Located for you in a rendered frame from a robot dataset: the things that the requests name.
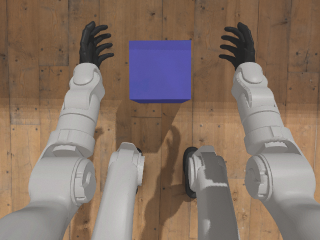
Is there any left robot forearm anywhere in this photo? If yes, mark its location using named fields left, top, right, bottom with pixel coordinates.
left=28, top=62, right=105, bottom=197

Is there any robot left shin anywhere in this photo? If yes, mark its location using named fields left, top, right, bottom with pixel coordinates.
left=107, top=142, right=139, bottom=171

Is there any robot left hand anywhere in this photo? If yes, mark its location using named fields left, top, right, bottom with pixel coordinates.
left=79, top=21, right=114, bottom=70

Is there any robot right upper arm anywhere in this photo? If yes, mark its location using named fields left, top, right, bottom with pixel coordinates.
left=244, top=153, right=320, bottom=240

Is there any robot left upper arm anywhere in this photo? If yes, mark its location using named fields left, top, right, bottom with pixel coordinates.
left=0, top=156, right=97, bottom=240

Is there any robot right thigh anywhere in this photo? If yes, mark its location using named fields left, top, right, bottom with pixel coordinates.
left=188, top=152, right=241, bottom=240

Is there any carton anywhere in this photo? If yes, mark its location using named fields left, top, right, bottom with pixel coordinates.
left=129, top=40, right=191, bottom=104

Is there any right robot forearm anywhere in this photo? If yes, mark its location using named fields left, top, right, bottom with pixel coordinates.
left=231, top=62, right=316, bottom=193

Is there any robot right hand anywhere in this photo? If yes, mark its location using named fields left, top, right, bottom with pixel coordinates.
left=219, top=22, right=256, bottom=71

